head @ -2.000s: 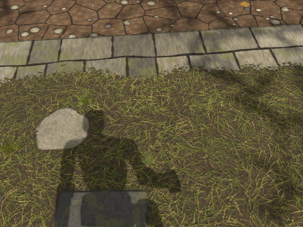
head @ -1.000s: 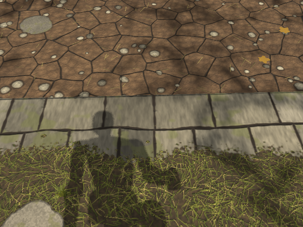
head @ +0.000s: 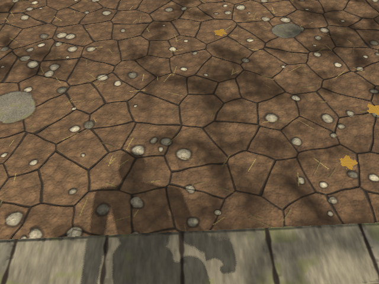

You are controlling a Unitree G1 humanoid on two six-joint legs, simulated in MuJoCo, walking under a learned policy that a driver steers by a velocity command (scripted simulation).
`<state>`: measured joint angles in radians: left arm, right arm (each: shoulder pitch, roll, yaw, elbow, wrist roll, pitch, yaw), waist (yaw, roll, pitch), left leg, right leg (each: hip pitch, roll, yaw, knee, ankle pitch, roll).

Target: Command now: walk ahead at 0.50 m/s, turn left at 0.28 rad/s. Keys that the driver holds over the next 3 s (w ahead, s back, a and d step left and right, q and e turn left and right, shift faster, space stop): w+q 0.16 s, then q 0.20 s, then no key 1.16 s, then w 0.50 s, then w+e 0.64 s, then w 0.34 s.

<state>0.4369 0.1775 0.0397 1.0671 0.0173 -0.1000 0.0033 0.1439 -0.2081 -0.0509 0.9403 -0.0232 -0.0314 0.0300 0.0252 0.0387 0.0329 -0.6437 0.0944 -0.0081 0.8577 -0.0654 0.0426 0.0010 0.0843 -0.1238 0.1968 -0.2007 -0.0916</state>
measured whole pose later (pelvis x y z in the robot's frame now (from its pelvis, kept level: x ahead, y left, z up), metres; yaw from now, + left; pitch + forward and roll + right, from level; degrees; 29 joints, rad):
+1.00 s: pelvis +0.29 +0.03 +0.00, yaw +17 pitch -1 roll +0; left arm 0.21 0.19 0.01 0.97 0.01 -0.01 0.04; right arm 0.24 -0.21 -0.01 1.02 -0.01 0.00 -0.03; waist -0.01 0.02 0.03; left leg -0.09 -0.08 -0.06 0.35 -0.23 0.06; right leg -0.16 0.02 -0.02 0.38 -0.20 -0.03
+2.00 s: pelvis +0.37 +0.07 +0.00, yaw +17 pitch +1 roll -1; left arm 0.21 0.22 0.05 1.03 0.03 -0.05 -0.03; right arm 0.51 -0.16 -0.02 1.13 -0.02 -0.08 -0.02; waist -0.03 -0.02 -0.02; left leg -0.01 -0.05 0.02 0.26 -0.26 0.07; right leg -0.50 -0.02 -0.04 0.96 -0.26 -0.06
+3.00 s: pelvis +0.93 +0.16 +0.00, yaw -7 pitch +0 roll +1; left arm 0.30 0.26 0.06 0.89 0.04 -0.05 -0.01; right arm 0.25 -0.24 -0.05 0.88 -0.02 -0.08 0.01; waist 0.01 -0.04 0.04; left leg -0.23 -0.06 0.06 0.39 -0.17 0.07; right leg -0.44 0.02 0.05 1.12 -0.33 -0.07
